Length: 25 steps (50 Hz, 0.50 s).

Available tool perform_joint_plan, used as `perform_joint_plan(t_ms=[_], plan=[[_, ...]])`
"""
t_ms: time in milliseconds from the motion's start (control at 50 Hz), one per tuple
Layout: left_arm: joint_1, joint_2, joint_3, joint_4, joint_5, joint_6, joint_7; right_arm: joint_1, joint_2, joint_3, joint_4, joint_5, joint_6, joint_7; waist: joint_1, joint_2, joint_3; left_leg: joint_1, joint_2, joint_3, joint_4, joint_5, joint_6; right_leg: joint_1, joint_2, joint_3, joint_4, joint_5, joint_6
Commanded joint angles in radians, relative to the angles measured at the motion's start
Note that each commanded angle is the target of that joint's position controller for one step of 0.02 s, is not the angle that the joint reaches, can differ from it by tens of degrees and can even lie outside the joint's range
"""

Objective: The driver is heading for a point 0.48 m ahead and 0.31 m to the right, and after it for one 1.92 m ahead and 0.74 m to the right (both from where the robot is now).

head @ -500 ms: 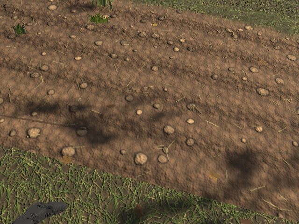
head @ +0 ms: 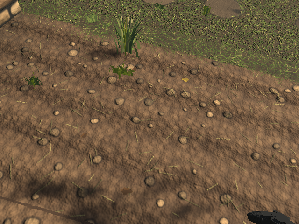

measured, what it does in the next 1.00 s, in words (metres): walks ahead, turning right: left foot, then right foot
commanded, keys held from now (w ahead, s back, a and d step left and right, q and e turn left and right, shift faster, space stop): w+e+shift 0.88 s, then w+q+shift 0.12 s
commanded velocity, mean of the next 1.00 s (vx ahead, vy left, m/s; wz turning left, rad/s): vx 1.00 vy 0.00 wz -0.86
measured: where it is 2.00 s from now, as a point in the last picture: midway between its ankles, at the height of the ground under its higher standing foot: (274, 72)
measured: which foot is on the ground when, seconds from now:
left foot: up 0.00-0.20, down 0.22-0.68, up 0.70-1.00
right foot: down 0.00-0.20, up 0.22-0.66, down 0.68-1.00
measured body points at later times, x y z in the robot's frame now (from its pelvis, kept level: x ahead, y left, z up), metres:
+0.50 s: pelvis +0.45 +0.02 -0.01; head +0.46 +0.00 +0.44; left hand +0.77 +0.16 -0.05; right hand +0.29 -0.25 -0.13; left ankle +0.41 +0.19 -0.74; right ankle +0.52 -0.15 -0.65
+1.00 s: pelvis +0.82 -0.23 +0.00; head +0.83 -0.25 +0.45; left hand +1.06 -0.07 -0.11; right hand +0.80 -0.57 -0.05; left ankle +1.13 -0.29 -0.67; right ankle +0.70 -0.20 -0.74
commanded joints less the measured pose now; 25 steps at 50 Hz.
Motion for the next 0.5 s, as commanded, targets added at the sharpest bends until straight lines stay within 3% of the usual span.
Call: perform_joint_plan(t_ms=[20, 60, 100, 140, 160, 180, 200, 220, 240, 260, 280, 300, 320, 340, 380, 420, 460, 500], plan=[[-0.135, 0.113, 0.023, -0.113, -0.023, -0.023, 0.022, -0.065, -0.091, -0.017, -0.106, -0.014, -0.017, -0.001, -0.079, 0.009, 0.091, -0.03, 0.013, 0.06, -0.275, 0.106, -0.052, -0.192, -0.233, 0.346, -0.222, 0.061, -0.179], [-0.116, 0.138, 0.035, -0.1, -0.027, -0.016, 0.035, -0.167, -0.052, -0.007, -0.145, -0.01, -0.021, 0.005, -0.029, -0.021, 0.097, 0.202, -0.031, 0.094, -0.492, 0.37, -0.068, -0.373, -0.186, 0.285, -0.235, 0.016, -0.115], [-0.059, 0.156, 0.042, -0.079, -0.038, -0.012, 0.039, -0.175, -0.092, -0.032, -0.154, 0.012, -0.017, -0.002, -0.01, -0.061, 0.054, 0.346, -0.048, 0.058, -0.57, 0.531, -0.084, -0.364, -0.208, 0.324, -0.216, -0.056, -0.073], [-0.028, 0.138, 0.041, -0.066, -0.049, -0.003, 0.042, -0.191, -0.134, -0.055, -0.162, 0.037, -0.012, -0.014, -0.008, -0.079, 0.037, 0.336, -0.044, 0.028, -0.645, 0.467, -0.085, -0.217, -0.219, 0.353, -0.138, -0.045, -0.042], [-0.015, 0.132, 0.042, -0.06, -0.046, 0.004, 0.042, -0.175, -0.155, -0.069, -0.161, 0.043, -0.015, -0.019, -0.024, -0.087, 0.018, 0.348, -0.052, 0.031, -0.665, 0.396, -0.075, -0.144, -0.226, 0.362, -0.066, 0.047, -0.025], [-0.018, 0.141, 0.045, -0.058, -0.039, 0.013, 0.041, -0.106, -0.185, -0.09, -0.153, 0.045, -0.017, -0.024, -0.074, -0.096, -0.037, 0.412, -0.061, 0.044, -0.669, 0.31, -0.057, -0.085, -0.216, 0.346, 0.066, 0.229, 0.004], [-0.049, 0.15, 0.046, -0.072, -0.02, 0.021, 0.035, 0.052, -0.21, -0.11, -0.134, 0.051, -0.016, -0.029, -0.172, -0.107, -0.151, 0.577, -0.022, 0.04, -0.623, 0.252, -0.028, -0.1, -0.195, 0.31, 0.275, 0.35, 0.042], [-0.082, 0.082, 0.022, -0.113, 0.022, 0.025, 0.032, 0.317, -0.259, -0.127, -0.1, 0.049, -0.002, -0.043, -0.28, -0.049, -0.342, 0.884, 0.14, -0.106, -0.538, 0.039, 0.03, -0.261, -0.162, 0.253, 0.615, 0.248, 0.065], [0.112, -0.058, -0.028, -0.145, -0.04, 0.013, 0.027, 0.373, -0.347, -0.136, -0.051, 0.023, 0.009, -0.02, -0.15, 0.437, -0.548, 1.176, 0.425, -0.719, -0.741, -0.33, 0.216, -0.567, -0.077, 0.147, 0.988, -0.369, 0.103], [0.064, 0.023, -0.028, -0.134, -0.071, 0.021, 0.043, 0.351, -0.261, -0.128, -0.056, 0.031, 0.02, -0.013, -0.179, 0.401, -0.456, 1.103, 0.399, -0.84, -0.846, -0.594, 0.184, -0.706, -0.183, 0.113, 1.112, -0.296, 0.096], [-0.067, 0.084, -0.013, -0.146, -0.057, 0.025, 0.048, 0.294, -0.189, -0.114, -0.056, 0.032, 0.029, -0.02, -0.207, 0.263, -0.276, 0.967, 0.351, -0.648, -0.856, -0.467, 0.143, -0.761, -0.214, 0.065, 1.128, -0.217, 0.093], [-0.164, 0.098, -0.008, -0.161, -0.031, 0.028, 0.048, 0.255, -0.17, -0.107, -0.039, 0.018, 0.037, -0.021, -0.197, 0.084, -0.151, 0.807, 0.308, -0.466, -0.857, -0.218, 0.118, -0.733, -0.252, 0.032, 1.091, -0.161, 0.092], [-0.215, 0.088, -0.006, -0.186, -0.011, 0.026, 0.039, 0.224, -0.155, -0.103, -0.021, -0.002, 0.041, -0.02, -0.164, 0.052, -0.083, 0.675, 0.284, -0.359, -0.866, -0.052, 0.125, -0.695, -0.285, 0.031, 1.047, -0.124, 0.087], [-0.22, 0.073, -0.002, -0.196, -0.018, 0.037, 0.027, 0.195, -0.125, -0.095, -0.003, -0.013, 0.037, -0.022, -0.127, 0.072, -0.051, 0.583, 0.254, -0.26, -0.88, 0.037, 0.123, -0.644, -0.322, 0.042, 1.013, -0.116, 0.084], [-0.234, 0.038, -0.007, -0.216, -0.039, 0.065, 0.017, 0.162, -0.076, -0.087, 0.03, 0.011, 0.031, -0.015, -0.09, 0.094, -0.021, 0.518, 0.23, -0.119, -0.913, 0.107, 0.113, -0.646, -0.359, 0.032, 0.978, -0.138, 0.08], [-0.276, 0.021, -0.018, -0.247, -0.026, 0.077, 0.008, 0.145, -0.099, -0.094, 0.052, 0.026, 0.026, -0.015, -0.069, 0.065, 0.026, 0.471, 0.246, -0.021, -0.949, 0.22, 0.121, -0.691, -0.381, 0.023, 0.934, -0.083, 0.09], [-0.306, 0.034, -0.024, -0.266, -0.018, 0.071, -0.003, 0.105, -0.142, -0.102, 0.053, 0.02, 0.021, -0.02, -0.049, 0.046, 0.061, 0.416, 0.229, 0.093, -0.998, 0.274, 0.112, -0.675, -0.38, 0.01, 0.823, 0.045, 0.105], [-0.377, 0.06, -0.023, -0.276, -0.014, 0.063, -0.019, 0.112, -0.185, -0.11, 0.062, 0.016, 0.018, -0.027, -0.069, 0.0, 0.089, 0.415, 0.193, 0.211, -1.035, 0.304, 0.084, -0.629, -0.356, -0.048, 0.669, 0.197, 0.1]])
